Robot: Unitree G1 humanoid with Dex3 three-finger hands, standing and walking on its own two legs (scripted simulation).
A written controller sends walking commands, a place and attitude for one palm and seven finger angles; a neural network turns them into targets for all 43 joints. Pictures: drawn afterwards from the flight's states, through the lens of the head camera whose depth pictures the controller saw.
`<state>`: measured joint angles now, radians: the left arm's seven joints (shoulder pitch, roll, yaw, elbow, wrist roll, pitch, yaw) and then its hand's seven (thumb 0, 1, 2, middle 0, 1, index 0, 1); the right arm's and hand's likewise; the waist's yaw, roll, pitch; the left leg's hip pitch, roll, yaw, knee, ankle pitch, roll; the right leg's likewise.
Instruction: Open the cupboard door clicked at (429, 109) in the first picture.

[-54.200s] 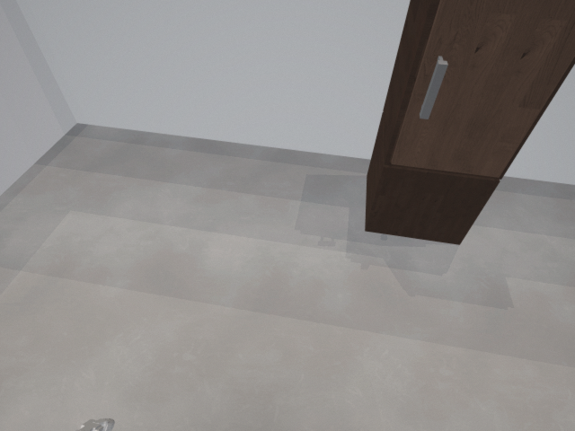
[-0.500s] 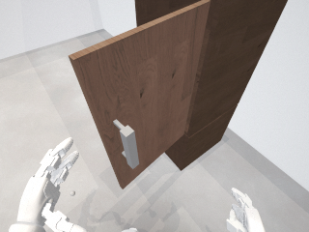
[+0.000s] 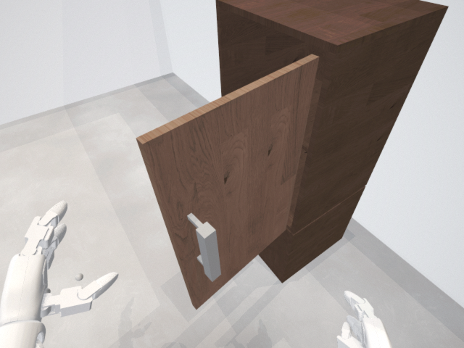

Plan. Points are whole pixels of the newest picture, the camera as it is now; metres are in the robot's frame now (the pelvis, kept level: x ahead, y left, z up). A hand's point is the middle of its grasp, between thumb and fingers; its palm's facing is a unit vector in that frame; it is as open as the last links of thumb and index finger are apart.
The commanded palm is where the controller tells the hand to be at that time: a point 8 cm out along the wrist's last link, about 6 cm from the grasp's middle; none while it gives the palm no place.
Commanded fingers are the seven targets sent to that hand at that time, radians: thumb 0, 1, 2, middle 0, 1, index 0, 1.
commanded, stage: draw the hand back to the body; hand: left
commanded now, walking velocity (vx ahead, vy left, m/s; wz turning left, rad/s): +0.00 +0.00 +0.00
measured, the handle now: (203, 247) +0.31 +0.10 -0.02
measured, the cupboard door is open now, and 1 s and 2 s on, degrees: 98 98 98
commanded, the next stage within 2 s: step back with the hand held close in 0.66 s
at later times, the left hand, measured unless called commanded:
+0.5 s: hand (58, 247) +0.19 +0.26 +0.16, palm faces +0.44 -0.80 -0.40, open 7.6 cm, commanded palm +0.14 +0.29 +0.18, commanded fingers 0.00 0.90 0.90 -0.20 -0.30 -0.20 -0.30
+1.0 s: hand (60, 249) +0.19 +0.25 +0.17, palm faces +0.37 -0.79 -0.49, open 7.4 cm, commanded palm +0.13 +0.29 +0.18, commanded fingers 0.00 0.90 0.90 -0.20 -0.30 -0.20 -0.30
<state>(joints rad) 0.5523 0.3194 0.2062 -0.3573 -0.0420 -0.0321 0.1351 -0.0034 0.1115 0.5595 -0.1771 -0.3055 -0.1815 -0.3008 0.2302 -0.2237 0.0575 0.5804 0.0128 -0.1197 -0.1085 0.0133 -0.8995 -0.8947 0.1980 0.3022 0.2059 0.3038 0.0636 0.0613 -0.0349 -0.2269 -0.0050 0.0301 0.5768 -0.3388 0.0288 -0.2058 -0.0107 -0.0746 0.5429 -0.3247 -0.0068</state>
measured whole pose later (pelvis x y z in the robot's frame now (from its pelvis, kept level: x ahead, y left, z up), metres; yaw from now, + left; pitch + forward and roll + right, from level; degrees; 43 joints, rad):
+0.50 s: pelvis +0.00 -0.01 +0.01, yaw -1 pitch -4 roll +0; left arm 0.46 0.33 0.33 -0.36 -0.06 -0.06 0.11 0.01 0.84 0.88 -0.20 -0.31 -0.21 -0.30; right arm 0.19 -0.23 0.02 0.64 0.00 -0.10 -0.07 0.01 -0.90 -0.89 0.20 0.30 0.21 0.30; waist 0.08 0.06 0.02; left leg -0.06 0.01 0.05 0.40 -0.26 0.02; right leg -0.05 0.01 -0.06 0.37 -0.24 -0.02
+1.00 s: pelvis -0.02 -0.01 +0.01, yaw -2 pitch +0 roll -1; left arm 0.53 0.37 0.38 -0.42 -0.05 -0.14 0.11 0.01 0.89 0.90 -0.21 -0.31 -0.21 -0.30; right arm 0.16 -0.24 0.01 0.58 0.00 -0.04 -0.08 0.01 -0.90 -0.89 0.20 0.30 0.21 0.30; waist 0.02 0.06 0.02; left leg -0.19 0.02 0.05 0.43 -0.23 0.01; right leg -0.17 0.02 -0.05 0.37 -0.20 -0.02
